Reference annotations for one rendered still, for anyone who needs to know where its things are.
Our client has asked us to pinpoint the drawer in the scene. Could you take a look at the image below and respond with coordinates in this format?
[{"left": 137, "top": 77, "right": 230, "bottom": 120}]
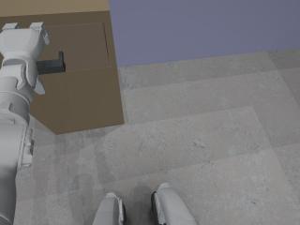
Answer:
[{"left": 0, "top": 22, "right": 110, "bottom": 71}]

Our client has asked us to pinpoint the robot right foot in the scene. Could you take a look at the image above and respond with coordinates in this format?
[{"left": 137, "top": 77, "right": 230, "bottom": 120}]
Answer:
[{"left": 151, "top": 191, "right": 167, "bottom": 225}]

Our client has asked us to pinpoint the left robot forearm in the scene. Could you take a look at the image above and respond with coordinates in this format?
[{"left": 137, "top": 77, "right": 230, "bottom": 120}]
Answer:
[{"left": 0, "top": 55, "right": 38, "bottom": 128}]

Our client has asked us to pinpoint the handle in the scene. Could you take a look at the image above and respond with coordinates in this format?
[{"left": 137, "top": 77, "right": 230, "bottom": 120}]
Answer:
[{"left": 36, "top": 51, "right": 66, "bottom": 75}]

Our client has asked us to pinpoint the robot left hand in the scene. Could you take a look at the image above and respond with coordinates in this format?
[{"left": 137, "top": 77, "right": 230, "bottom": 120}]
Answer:
[{"left": 0, "top": 22, "right": 51, "bottom": 95}]

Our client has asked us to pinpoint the left robot upper arm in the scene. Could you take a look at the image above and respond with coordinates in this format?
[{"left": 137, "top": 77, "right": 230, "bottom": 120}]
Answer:
[{"left": 0, "top": 123, "right": 35, "bottom": 225}]

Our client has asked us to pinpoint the left robot thigh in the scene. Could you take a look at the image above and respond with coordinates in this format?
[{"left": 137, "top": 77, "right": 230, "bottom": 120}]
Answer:
[{"left": 92, "top": 197, "right": 124, "bottom": 225}]

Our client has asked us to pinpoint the cabinet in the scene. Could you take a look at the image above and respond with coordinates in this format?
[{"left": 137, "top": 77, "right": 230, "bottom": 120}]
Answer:
[{"left": 0, "top": 0, "right": 125, "bottom": 135}]

